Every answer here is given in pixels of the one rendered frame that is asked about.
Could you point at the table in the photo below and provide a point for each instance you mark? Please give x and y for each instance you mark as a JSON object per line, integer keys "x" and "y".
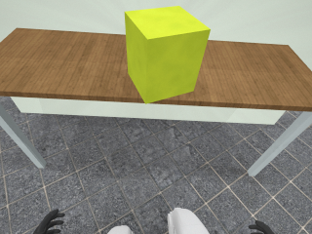
{"x": 60, "y": 64}

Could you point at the right robot thigh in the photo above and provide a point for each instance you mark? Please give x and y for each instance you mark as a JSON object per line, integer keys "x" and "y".
{"x": 183, "y": 221}

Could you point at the robot right hand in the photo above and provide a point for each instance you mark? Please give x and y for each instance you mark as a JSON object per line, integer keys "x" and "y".
{"x": 261, "y": 226}

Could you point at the robot left hand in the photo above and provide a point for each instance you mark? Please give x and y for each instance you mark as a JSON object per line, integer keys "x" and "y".
{"x": 47, "y": 223}

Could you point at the carton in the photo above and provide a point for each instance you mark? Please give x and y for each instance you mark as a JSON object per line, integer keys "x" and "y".
{"x": 165, "y": 49}

